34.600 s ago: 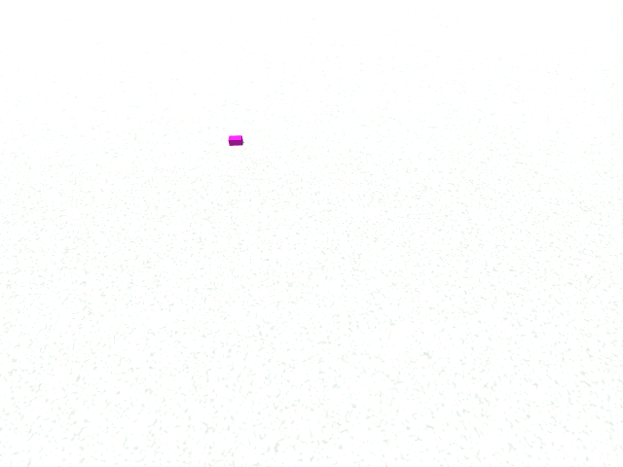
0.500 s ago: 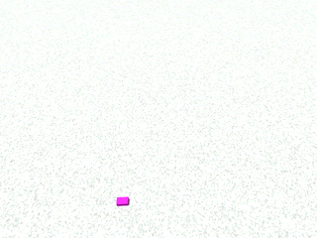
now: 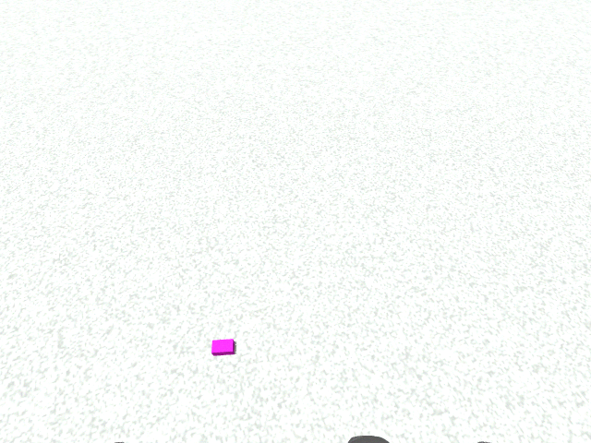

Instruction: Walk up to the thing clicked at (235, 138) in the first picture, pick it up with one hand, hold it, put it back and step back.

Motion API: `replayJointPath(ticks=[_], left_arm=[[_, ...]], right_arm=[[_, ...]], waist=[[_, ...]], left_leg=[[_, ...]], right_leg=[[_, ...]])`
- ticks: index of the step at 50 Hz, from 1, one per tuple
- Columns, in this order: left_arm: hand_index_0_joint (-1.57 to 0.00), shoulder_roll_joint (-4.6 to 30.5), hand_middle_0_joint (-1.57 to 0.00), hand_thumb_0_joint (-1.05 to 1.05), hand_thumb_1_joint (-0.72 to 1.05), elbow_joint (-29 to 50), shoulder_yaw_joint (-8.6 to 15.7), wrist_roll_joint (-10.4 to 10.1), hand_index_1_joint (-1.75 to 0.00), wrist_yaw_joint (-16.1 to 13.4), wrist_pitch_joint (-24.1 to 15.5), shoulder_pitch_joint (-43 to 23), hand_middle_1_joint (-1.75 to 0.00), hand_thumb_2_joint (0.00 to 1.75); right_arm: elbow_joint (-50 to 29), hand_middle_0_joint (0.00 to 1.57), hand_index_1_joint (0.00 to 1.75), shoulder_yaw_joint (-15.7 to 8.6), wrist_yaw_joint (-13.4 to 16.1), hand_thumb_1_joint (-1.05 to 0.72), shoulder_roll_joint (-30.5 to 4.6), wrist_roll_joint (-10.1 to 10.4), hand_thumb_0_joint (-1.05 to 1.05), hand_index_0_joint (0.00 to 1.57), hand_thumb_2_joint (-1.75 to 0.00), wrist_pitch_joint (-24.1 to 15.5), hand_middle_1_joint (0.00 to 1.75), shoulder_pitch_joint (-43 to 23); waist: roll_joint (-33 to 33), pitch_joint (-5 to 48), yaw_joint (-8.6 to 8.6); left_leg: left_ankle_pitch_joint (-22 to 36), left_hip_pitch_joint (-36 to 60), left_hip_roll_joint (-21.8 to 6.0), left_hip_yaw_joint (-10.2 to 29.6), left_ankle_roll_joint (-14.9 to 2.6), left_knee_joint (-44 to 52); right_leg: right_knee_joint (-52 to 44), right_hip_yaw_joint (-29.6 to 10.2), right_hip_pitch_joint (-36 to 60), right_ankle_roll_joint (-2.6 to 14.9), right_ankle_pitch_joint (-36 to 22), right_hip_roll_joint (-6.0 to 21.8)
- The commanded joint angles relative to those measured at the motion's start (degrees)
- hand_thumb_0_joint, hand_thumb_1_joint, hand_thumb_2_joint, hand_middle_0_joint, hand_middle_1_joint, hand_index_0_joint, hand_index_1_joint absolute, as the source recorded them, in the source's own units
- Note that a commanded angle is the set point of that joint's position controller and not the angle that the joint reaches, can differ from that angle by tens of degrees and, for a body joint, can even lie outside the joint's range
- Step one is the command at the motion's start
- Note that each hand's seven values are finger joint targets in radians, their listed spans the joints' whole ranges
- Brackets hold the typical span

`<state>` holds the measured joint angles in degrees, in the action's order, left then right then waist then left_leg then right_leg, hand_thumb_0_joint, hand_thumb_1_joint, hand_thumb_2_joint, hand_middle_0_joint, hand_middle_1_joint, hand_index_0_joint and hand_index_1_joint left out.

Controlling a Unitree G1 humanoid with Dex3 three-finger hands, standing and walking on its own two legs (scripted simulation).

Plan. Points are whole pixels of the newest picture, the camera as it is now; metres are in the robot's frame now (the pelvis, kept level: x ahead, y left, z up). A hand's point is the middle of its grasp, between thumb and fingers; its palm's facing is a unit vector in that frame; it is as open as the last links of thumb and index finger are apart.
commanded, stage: step back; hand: left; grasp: from above
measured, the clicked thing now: (223, 347) +0.47 +0.25 -0.75
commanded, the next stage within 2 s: none
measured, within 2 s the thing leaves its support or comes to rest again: neither
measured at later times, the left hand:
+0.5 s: hand out of the picture +0.03 +0.24 -0.15, palm faces +0.04 -0.92 -0.39, open 7.3 cm
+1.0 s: hand out of the picture -0.12 +0.25 -0.16, palm faces -0.05 -0.91 -0.40, open 7.3 cm
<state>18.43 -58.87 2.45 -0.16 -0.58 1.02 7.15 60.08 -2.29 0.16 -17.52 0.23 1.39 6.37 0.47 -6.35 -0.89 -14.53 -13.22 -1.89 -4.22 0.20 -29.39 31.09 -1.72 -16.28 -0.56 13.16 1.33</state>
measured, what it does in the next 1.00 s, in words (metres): walks backwards: left foot, then right foot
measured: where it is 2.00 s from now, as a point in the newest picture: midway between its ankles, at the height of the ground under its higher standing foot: outside the picture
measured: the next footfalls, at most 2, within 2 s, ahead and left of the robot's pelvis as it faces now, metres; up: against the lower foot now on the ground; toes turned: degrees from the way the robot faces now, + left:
left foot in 0.54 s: -0.09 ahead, +0.10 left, +0.00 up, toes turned +2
right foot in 0.94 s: -0.18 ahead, -0.14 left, +0.00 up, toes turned +1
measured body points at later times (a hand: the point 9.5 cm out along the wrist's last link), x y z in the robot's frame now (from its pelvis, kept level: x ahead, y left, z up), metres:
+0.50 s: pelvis -0.09 -0.02 -0.01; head -0.02 -0.02 +0.43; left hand +0.02 +0.29 -0.12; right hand +0.01 -0.33 -0.15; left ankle -0.13 +0.10 -0.71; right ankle +0.02 -0.13 -0.73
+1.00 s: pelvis -0.21 -0.01 -0.01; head -0.16 -0.02 +0.43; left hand -0.12 +0.30 -0.13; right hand -0.08 -0.33 -0.13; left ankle -0.15 +0.10 -0.72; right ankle -0.22 -0.14 -0.74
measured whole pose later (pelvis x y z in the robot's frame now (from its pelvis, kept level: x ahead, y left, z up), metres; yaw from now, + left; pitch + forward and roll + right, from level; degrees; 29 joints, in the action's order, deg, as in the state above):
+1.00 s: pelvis -0.21 -0.01 -0.01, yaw -1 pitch -3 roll -2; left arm 20.6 -50.3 3.4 2.0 -0.2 0.9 9.9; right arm 49.2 -2.6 0.7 -22.7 -0.1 3.0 4.1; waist -3.3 -10.4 0.2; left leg -22.3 -24.3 -1.3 1.4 -0.3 -45.4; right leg 36.0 -1.8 -14.0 0.1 19.6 -2.5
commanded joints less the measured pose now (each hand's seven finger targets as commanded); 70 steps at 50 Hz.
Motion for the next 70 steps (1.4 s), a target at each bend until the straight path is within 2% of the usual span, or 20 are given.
replayJointPath(ticks=[1,5,7,9,12,18,26,29,33,40,45,47,49,52,58,61,63,64,67,70], left_arm=[[-0.2,11.4,-0.2,0.0,0.9,6.1,2.6,0.6,-0.3,-0.6,0.1,1.5,-0.3,0.9],[-0.2,12.4,-0.2,0.0,0.9,6.3,3.7,0.9,-0.3,0.2,0.8,7.7,-0.3,0.9],[-0.2,17.9,-0.2,0.0,0.9,7.6,5.0,1.8,-0.3,0.1,-0.4,6.2,-0.3,0.9],[-0.2,22.9,-0.2,0.0,0.9,11.3,5.8,2.4,-0.3,-0.5,-1.0,-0.1,-0.3,0.9],[-0.2,17.5,-0.2,0.0,0.9,13.4,4.9,2.5,-0.3,-1.1,-0.8,-6.9,-0.3,0.9],[-0.2,15.7,-0.2,0.0,0.9,13.6,5.2,1.8,-0.3,-1.9,-0.7,2.5,-0.3,0.9],[-0.2,17.9,-0.2,0.0,0.9,17.0,5.1,1.3,-0.3,-0.9,0.7,-2.9,-0.3,0.9],[-0.2,15.8,-0.2,0.0,0.9,17.7,5.0,1.7,-0.3,-1.6,0.5,-6.2,-0.3,0.9],[-0.2,13.8,-0.2,0.0,0.9,13.5,5.1,0.1,-0.3,-1.7,0.7,2.8,-0.3,0.9],[-0.2,12.8,-0.2,0.0,0.9,15.7,4.6,0.9,-0.3,-1.0,-0.2,0.5,-0.3,0.9],[-0.2,12.1,-0.2,0.0,0.9,11.6,4.3,1.5,-0.3,-0.9,-1.2,8.5,-0.3,0.9],[-0.2,16.7,-0.2,0.0,0.9,11.9,5.5,2.7,-0.3,-1.0,-2.0,8.6,-0.3,0.9],[-0.2,23.7,-0.2,0.0,0.9,15.1,6.8,2.7,-0.3,-0.8,-1.9,2.0,-0.3,0.9],[-0.2,18.1,-0.2,0.0,0.9,17.1,5.4,1.8,-0.3,-1.5,-1.7,-2.9,-0.3,0.9],[-0.2,16.6,-0.2,0.0,0.9,18.3,5.3,2.4,-0.3,-1.9,-0.3,0.7,-0.3,0.9],[-0.2,16.0,-0.2,0.0,0.9,19.0,4.3,1.3,-0.3,-1.1,1.0,-0.1,-0.3,0.9],[-0.2,14.4,-0.2,0.0,0.9,20.3,4.2,0.7,-0.3,-1.5,1.0,-1.7,-0.3,0.9],[-0.2,15.5,-0.2,0.0,0.9,19.9,4.9,1.7,-0.3,-2.0,0.9,-5.5,-0.3,0.9],[-0.2,15.0,-0.2,0.0,0.9,16.5,5.2,0.4,-0.3,-1.6,1.4,1.1,-0.3,0.9],[-0.2,13.9,-0.2,0.0,0.9,16.5,5.4,1.1,-0.3,-0.9,1.0,2.0,-0.3,0.9]], right_arm=[[-6.6,0.2,0.3,-4.2,0.7,-0.9,-17.1,-0.1,0.0,0.2,-0.9,-0.2,0.3,-2.8],[-11.4,0.2,0.3,-4.4,0.6,-0.9,-17.6,-0.6,0.0,0.2,-0.9,0.7,0.3,-8.2],[-12.6,0.2,0.3,-3.2,0.6,-0.9,-12.5,0.5,0.0,0.2,-0.9,1.6,0.3,-7.2],[-11.1,0.2,0.3,-3.3,1.5,-0.9,-13.9,0.1,0.0,0.2,-0.9,2.2,0.3,-2.9],[-8.6,0.2,0.3,-3.6,1.3,-0.9,-16.1,1.1,0.0,0.2,-0.9,1.7,0.3,4.4],[-10.6,0.2,0.3,-1.9,1.8,-0.9,-16.5,-0.9,0.0,0.2,-0.9,0.8,0.3,1.5],[-7.3,0.2,0.3,-3.4,0.2,-0.9,-16.0,-1.7,0.0,0.2,-0.9,0.3,0.3,12.8],[-11.1,0.2,0.3,-5.8,-0.3,-0.9,-27.6,-2.4,0.0,0.2,-0.9,-0.2,0.3,4.3],[-12.6,0.2,0.3,-3.0,1.3,-0.9,-18.4,-2.3,0.0,0.2,-0.9,-1.2,0.3,-3.1],[-13.3,0.2,0.3,-3.9,1.5,-0.9,-18.5,-1.7,0.0,0.2,-0.9,-0.7,0.3,4.9],[-14.8,0.2,0.3,-4.2,0.9,-0.9,-19.3,-0.6,0.0,0.2,-0.9,0.5,0.3,0.5],[-15.2,0.2,0.3,-3.2,0.6,-0.9,-16.1,0.1,0.0,0.2,-0.9,0.4,0.3,0.7],[-15.5,0.2,0.3,-3.8,1.3,-0.9,-15.9,-0.3,0.0,0.2,-0.9,1.0,0.3,-2.8],[-13.5,0.2,0.3,-3.6,1.1,-0.9,-16.1,0.5,0.0,0.2,-0.9,0.9,0.3,2.3],[-14.4,0.2,0.3,-3.0,1.3,-0.9,-14.9,-0.8,0.0,0.2,-0.9,-0.1,0.3,3.8],[-12.4,0.2,0.3,-4.1,1.1,-0.9,-14.6,-1.8,0.0,0.2,-0.9,-1.1,0.3,7.6],[-14.5,0.2,0.3,-6.2,0.3,-0.9,-25.2,-2.1,0.0,0.2,-0.9,-0.9,0.3,3.6],[-14.7,0.2,0.3,-6.6,0.5,-0.9,-26.0,-2.4,0.0,0.2,-0.9,-1.4,0.3,3.6],[-15.1,0.2,0.3,-4.4,1.5,-0.9,-19.4,-2.4,0.0,0.2,-0.9,-1.7,0.3,-0.8],[-15.4,0.2,0.3,-4.3,1.5,-0.9,-17.9,-2.2,0.0,0.2,-0.9,-1.6,0.3,1.9]], waist=[[-7.6,10.6,0.49],[-10.1,8.5,3.98],[11.9,3.9,3.64],[11.6,5.3,2.36],[7.5,8.8,-0.92],[6.2,10.6,4.83],[7.7,12.0,-1.55],[-16.7,4.4,-3.29],[-7.0,4.0,3.81],[-8.7,7.6,-1.9],[-10.0,11.1,1.58],[-0.6,12.1,1.46],[15.8,5.8,3.38],[6.6,5.3,-0.02],[10.4,8.8,2.57],[6.3,10.1,0.57],[-15.4,8.6,-0.68],[-14.4,6.7,-2.99],[-6.6,6.0,2.58],[-8.1,7.3,1.26]], left_leg=[[16.3,-1.4,-13.0,11.0,-10.84,3.6],[11.8,-10.8,-14.8,11.0,-11.63,-2.0],[-8.0,-17.2,3.3,2.4,-1.97,-26.5],[-23.5,-14.3,8.1,15.4,-1.29,-42.6],[-13.3,-13.9,7.8,14.6,-0.16,-45.4],[-16.6,-18.7,6.3,12.9,1.63,-33.2],[-1.7,3.8,3.7,3.4,-2.63,-0.3],[0.1,-7.0,-22.1,37.8,-17.43,16.3],[24.7,-1.2,-11.2,16.4,-11.17,6.1],[31.4,12.9,-12.8,16.3,-15.0,0.2],[21.4,6.3,-10.9,14.9,-10.27,-4.5],[7.2,-7.9,-5.6,12.6,-4.4,-9.7],[-21.7,-10.7,6.0,10.5,0.34,-33.6],[-15.8,-11.8,8.2,13.4,-0.28,-39.8],[-14.7,-10.6,3.4,7.8,0.15,-12.2],[6.6,1.7,2.5,5.7,-0.74,7.6],[18.3,0.5,-18.8,31.7,-13.24,10.4],[19.0,-5.0,-22.9,38.3,-18.62,12.0],[28.0,-0.7,-13.3,20.6,-12.9,4.5],[30.3,4.2,-11.4,17.6,-13.22,2.0]], right_leg=[[13.2,0.5,1.5,3.4,-3.8,-0.9],[15.4,-0.8,3.8,4.66,5.1,-1.3],[-10.3,-23.5,1.1,8.76,-14.6,13.3],[-13.8,-32.4,-6.8,17.42,-12.4,19.4],[-8.9,-16.7,0.5,12.23,-9.4,11.0],[-5.6,-14.5,16.7,14.26,-21.1,13.9],[-3.1,-8.8,1.2,7.52,-5.3,11.3],[27.7,-3.8,-12.7,0.22,24.3,-6.8],[41.7,-9.4,-14.4,1.61,14.2,-8.6],[22.2,-4.3,-12.7,-1.76,17.2,-4.5],[-7.3,2.2,3.3,0.62,0.1,-3.4],[-7.1,-11.5,12.4,3.85,-8.5,4.9],[-11.8,-30.5,-2.3,18.97,-16.2,22.0],[-6.0,-13.6,-0.1,13.35,-24.1,12.9],[0.8,-11.3,12.7,11.0,-26.5,10.7],[8.3,-8.0,6.2,6.61,-19.6,6.6],[23.2,-0.3,-9.1,1.21,19.6,-6.5],[34.0,-7.9,-8.6,0.76,24.6,-6.3],[43.4,-10.1,-12.4,1.6,17.4,-7.0],[36.8,-7.3,-11.6,-0.43,17.1,-6.2]])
